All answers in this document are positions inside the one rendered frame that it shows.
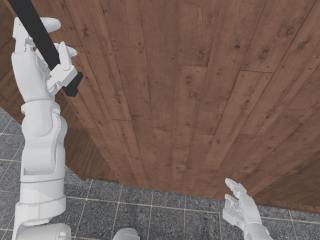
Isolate robot left upper arm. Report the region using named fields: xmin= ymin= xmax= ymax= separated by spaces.
xmin=17 ymin=223 xmax=72 ymax=240

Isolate robot left forearm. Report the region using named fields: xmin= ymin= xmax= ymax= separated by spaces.
xmin=12 ymin=98 xmax=68 ymax=240

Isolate left robot thigh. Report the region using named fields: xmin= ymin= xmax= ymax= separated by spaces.
xmin=112 ymin=228 xmax=140 ymax=240

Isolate right robot hand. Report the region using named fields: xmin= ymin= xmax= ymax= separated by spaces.
xmin=222 ymin=178 xmax=262 ymax=232

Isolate robot right forearm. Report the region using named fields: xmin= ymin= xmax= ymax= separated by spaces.
xmin=243 ymin=223 xmax=274 ymax=240

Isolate wardrobe door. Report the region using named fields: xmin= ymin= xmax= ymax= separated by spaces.
xmin=252 ymin=150 xmax=320 ymax=207
xmin=3 ymin=0 xmax=320 ymax=201

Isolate handle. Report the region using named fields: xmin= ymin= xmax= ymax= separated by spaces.
xmin=8 ymin=0 xmax=84 ymax=97

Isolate left robot hand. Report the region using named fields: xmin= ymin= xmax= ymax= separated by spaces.
xmin=11 ymin=17 xmax=78 ymax=103

